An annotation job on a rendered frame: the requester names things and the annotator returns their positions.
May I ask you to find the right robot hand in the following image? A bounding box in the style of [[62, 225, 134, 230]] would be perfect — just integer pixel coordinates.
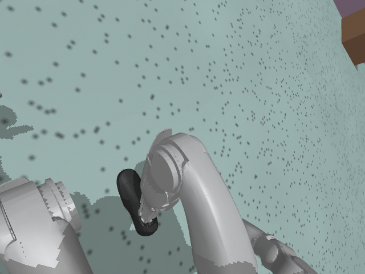
[[242, 218, 266, 250]]

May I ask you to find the right robot foot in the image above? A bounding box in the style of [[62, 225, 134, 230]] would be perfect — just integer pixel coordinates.
[[116, 169, 158, 236]]

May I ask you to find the right robot arm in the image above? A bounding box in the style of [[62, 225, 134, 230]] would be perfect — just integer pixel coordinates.
[[254, 234, 318, 274]]

